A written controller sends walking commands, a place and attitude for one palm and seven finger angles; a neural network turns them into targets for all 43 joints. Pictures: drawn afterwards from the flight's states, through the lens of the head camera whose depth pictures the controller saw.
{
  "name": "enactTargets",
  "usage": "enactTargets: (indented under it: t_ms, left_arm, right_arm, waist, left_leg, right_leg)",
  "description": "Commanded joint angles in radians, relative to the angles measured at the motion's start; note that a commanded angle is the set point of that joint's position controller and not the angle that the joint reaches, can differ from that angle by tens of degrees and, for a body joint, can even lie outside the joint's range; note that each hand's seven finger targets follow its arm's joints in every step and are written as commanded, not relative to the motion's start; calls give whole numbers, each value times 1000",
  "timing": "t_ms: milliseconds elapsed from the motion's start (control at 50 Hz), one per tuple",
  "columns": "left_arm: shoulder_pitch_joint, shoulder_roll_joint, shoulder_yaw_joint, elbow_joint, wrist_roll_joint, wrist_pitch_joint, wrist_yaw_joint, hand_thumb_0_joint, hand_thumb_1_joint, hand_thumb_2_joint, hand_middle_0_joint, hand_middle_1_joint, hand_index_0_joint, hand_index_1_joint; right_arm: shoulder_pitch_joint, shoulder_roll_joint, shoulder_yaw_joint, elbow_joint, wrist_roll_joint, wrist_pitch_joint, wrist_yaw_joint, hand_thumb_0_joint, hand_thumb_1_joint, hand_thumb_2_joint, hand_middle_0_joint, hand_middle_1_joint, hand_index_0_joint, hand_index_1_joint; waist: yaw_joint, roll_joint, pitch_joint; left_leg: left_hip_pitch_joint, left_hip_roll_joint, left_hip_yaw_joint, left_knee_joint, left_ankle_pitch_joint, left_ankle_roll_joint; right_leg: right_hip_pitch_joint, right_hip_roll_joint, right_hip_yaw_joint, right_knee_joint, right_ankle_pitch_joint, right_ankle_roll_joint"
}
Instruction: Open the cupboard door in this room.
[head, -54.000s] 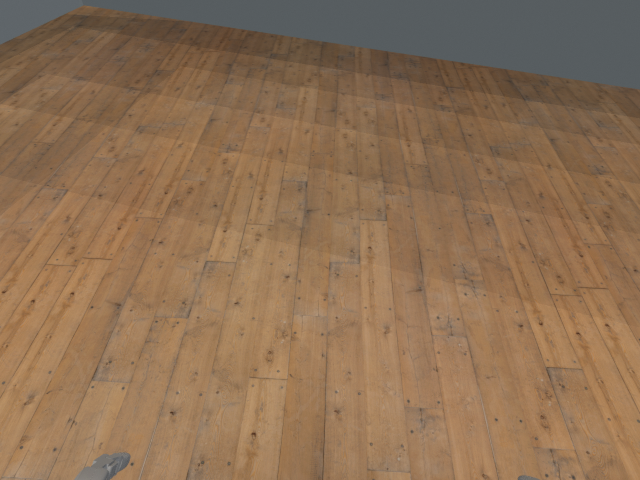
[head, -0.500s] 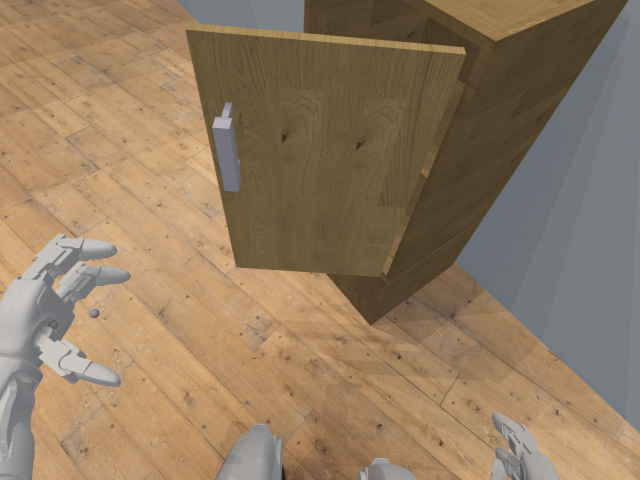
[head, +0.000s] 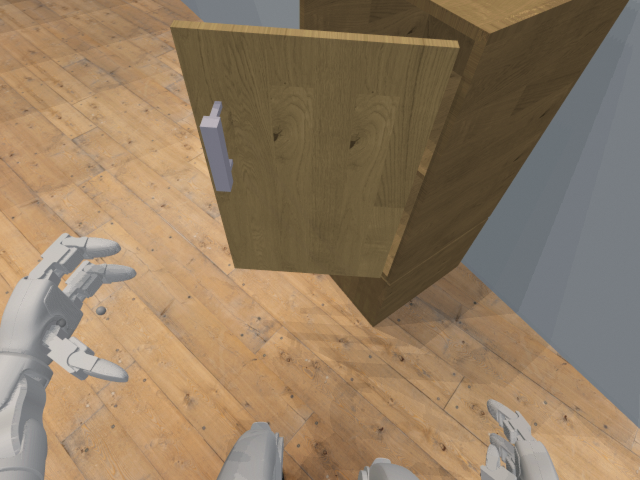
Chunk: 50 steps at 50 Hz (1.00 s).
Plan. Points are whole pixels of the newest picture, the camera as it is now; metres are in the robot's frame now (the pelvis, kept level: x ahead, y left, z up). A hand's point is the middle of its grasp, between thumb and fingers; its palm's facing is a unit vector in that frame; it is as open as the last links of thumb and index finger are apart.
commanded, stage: move the hooked fingers beside the handle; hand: left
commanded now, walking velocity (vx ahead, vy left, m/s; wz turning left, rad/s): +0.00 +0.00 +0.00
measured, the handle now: (220, 147) +0.57 +0.20 +0.04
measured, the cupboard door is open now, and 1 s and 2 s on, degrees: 51 51 51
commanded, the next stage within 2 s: none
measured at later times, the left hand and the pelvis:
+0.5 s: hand (124, 257) +0.36 +0.27 +0.05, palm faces +0.03 -1.00 +0.00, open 14.0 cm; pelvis +0.00 +0.01 +0.00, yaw -1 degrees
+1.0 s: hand (140, 217) +0.42 +0.27 +0.05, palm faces +0.01 -1.00 +0.01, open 14.0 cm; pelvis -0.01 +0.01 -0.01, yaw -1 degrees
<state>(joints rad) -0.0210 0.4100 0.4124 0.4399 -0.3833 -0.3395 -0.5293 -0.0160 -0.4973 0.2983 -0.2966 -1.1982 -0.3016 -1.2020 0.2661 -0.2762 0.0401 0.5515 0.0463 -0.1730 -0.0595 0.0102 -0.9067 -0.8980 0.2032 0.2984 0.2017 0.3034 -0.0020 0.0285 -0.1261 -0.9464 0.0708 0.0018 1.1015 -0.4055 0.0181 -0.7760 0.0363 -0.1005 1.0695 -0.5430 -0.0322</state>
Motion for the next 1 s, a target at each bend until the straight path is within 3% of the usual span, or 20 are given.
enactTargets:
  t_ms: [0, 80, 120, 160, 180, 200, 260, 300, 320, 380, 540, 700, 780, 840, 920, 980]
  left_arm:
    - [-289, 294, 112, -167, -10, -68, 13, 0, -500, 300, -300, -1200, -300, -1200]
    - [-382, 278, 86, -167, -1, -91, 21, 0, -500, 300, -300, -1200, -300, -1200]
    - [-358, 272, 80, -150, 7, -86, 19, 0, -500, 300, -300, -1200, -300, -1200]
    - [-384, 268, 65, -118, 17, -67, 19, 0, -500, 300, -300, -1200, -300, -1200]
    - [-376, 287, 86, -90, 16, -57, 19, 0, -500, 300, -300, -1200, -300, -1200]
    - [-354, 311, 108, -75, 20, -48, 20, 0, -500, 300, -300, -1200, -300, -1200]
    - [-377, 278, 81, -52, 24, -33, 27, 0, -500, 300, -300, -1200, -300, -1200]
    - [-385, 288, 92, -50, 27, -43, 38, 0, -500, 300, -300, -1200, -300, -1200]
    - [-404, 265, 72, -50, 29, -46, 45, 0, -500, 300, -300, -1200, -300, -1200]
    - [-503, 290, 84, 13, 41, -70, 64, 0, -500, 300, -300, -1200, -300, -1200]
    - [-679, 305, 52, 55, 82, -116, 58, 0, -500, 300, -300, -1200, -300, -1200]
    - [-747, 377, 109, 233, 104, -95, 72, 0, -500, 300, -300, -1200, -300, -1200]
    - [-819, 352, 79, 215, 112, -127, 70, 0, -500, 300, -300, -1200, -300, -1200]
    - [-850, 334, 50, 276, 124, -133, 67, 0, -500, 300, -300, -1200, -300, -1200]
    - [-957, 386, 73, 365, 138, -134, 64, 0, -500, 300, -300, -1200, -300, -1200]
    - [-1028, 443, 105, 390, 151, -143, 72, 0, -500, 300, -300, -1200, -300, -1200]
  right_arm:
    - [17, -159, -69, -108, -5, -42, -26, 0, -900, -900, 200, 300, 200, 300]
    - [17, -157, -67, -98, -7, -46, -28, 0, -900, -900, 200, 300, 200, 300]
    - [18, -157, -71, -98, -5, -41, -27, 0, -900, -900, 200, 300, 200, 300]
    - [24, -160, -71, -93, -4, -34, -25, 0, -900, -900, 200, 300, 200, 300]
    - [35, -162, -73, -88, -5, -31, -25, 0, -900, -900, 200, 300, 200, 300]
    - [34, -164, -73, -90, -4, -23, -23, 0, -900, -900, 200, 300, 200, 300]
    - [34, -161, -73, -99, -3, -9, -17, 0, -900, -900, 200, 300, 200, 300]
    - [40, -160, -74, -100, -4, -3, -15, 0, -900, -900, 200, 300, 200, 300]
    - [41, -159, -74, -102, -4, 1, -12, 0, -900, -900, 200, 300, 200, 300]
    - [59, -167, -74, -83, -8, 12, -15, 0, -900, -900, 200, 300, 200, 300]
    - [82, -175, -82, -49, -10, 34, -17, 0, -900, -900, 200, 300, 200, 300]
    - [107, -181, -77, -34, -12, 67, -16, 0, -900, -900, 200, 300, 200, 300]
    - [122, -178, -81, -34, -19, 75, -8, 0, -900, -900, 200, 300, 200, 300]
    - [130, -183, -84, -19, -16, 90, -6, 0, -900, -900, 200, 300, 200, 300]
    - [148, -193, -80, 3, -17, 103, -11, 0, -900, -900, 200, 300, 200, 300]
    - [160, -196, -77, 9, -22, 110, -13, 0, -900, -900, 200, 300, 200, 300]
  waist:
    - [-26, 48, -248]
    - [-25, 100, -294]
    - [-14, 112, -329]
    - [-20, 108, -338]
    - [-18, 74, -336]
    - [-6, 91, -338]
    - [-11, 74, -318]
    - [-6, 81, -329]
    - [-16, 77, -315]
    - [-38, 24, -276]
    - [-48, 139, -377]
    - [-48, 76, -341]
    - [-55, 136, -398]
    - [-76, 115, -367]
    - [-90, 100, -349]
    - [-90, 109, -378]
  left_leg:
    - [266, -38, -33, -104, 135, 17]
    - [311, -39, -41, -103, 154, 17]
    - [344, -38, -41, -114, 176, 15]
    - [354, -38, -44, -118, 185, 15]
    - [335, -38, -43, -108, 197, 18]
    - [328, -37, -37, -114, 201, 15]
    - [326, -40, -38, -128, 189, 16]
    - [332, -39, -36, -126, 205, 15]
    - [332, -38, -37, -130, 193, 15]
    - [287, -35, -45, -121, 144, 19]
    - [411, -25, -72, -126, 157, 7]
    - [321, -27, -62, -114, 141, 14]
    - [384, -24, -73, -100, 192, 9]
    - [378, -18, -80, -103, 152, 8]
    - [341, -17, -88, -92, 115, 12]
    - [320, -20, -86, -69, 126, 17]
  right_leg:
    - [-14, 9, 119, -178, 183, 14]
    - [-21, 13, 101, -154, 198, 4]
    - [-19, 11, 96, -153, 224, 6]
    - [-24, 11, 86, -151, 238, 6]
    - [-7, 14, 90, -150, 255, 7]
    - [-5, 11, 91, -150, 260, 8]
    - [-12, 12, 81, -155, 253, 9]
    - [-9, 13, 80, -150, 267, 7]
    - [-23, 14, 74, -151, 255, 7]
    - [-50, 20, 74, -149, 200, 7]
    - [-126, 17, 66, -135, 176, -2]
    - [-111, 18, 68, -132, 179, 2]
    - [-142, 22, 60, -113, 203, -5]
    - [-189, 23, 58, -120, 170, 0]
    - [-215, 20, 57, -111, 144, 0]
    - [-213, 23, 63, -96, 148, -3]
